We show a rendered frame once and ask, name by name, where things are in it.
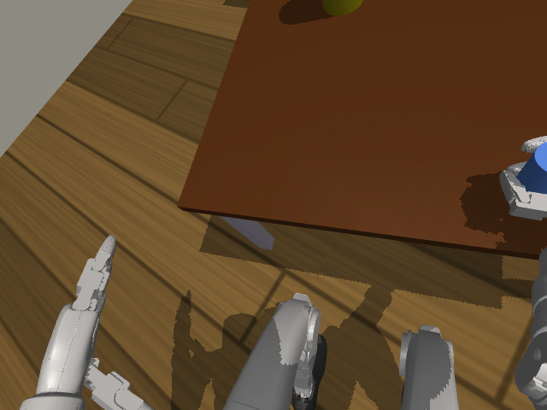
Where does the right robot arm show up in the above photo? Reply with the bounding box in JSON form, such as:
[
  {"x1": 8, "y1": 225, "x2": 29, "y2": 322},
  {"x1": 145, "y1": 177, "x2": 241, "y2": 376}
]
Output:
[{"x1": 515, "y1": 248, "x2": 547, "y2": 410}]

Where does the coffee table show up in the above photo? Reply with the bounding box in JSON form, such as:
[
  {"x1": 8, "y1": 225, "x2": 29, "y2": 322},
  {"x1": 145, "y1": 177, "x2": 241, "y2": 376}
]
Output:
[{"x1": 177, "y1": 0, "x2": 547, "y2": 260}]

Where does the right robot hand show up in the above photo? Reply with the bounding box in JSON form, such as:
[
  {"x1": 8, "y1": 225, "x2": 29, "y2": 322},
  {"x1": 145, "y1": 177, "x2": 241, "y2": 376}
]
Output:
[{"x1": 499, "y1": 136, "x2": 547, "y2": 220}]

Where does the left robot arm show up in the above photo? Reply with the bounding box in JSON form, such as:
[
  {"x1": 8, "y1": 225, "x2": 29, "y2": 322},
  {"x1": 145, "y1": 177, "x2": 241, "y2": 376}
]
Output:
[{"x1": 20, "y1": 392, "x2": 86, "y2": 410}]

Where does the left robot hand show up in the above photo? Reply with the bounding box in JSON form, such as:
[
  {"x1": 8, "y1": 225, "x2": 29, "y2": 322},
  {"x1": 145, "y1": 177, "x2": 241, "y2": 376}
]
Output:
[{"x1": 36, "y1": 235, "x2": 155, "y2": 410}]

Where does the left robot foot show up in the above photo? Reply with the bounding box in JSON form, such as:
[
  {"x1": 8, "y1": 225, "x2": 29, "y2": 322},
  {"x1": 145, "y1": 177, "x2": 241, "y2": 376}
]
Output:
[{"x1": 292, "y1": 334, "x2": 327, "y2": 410}]

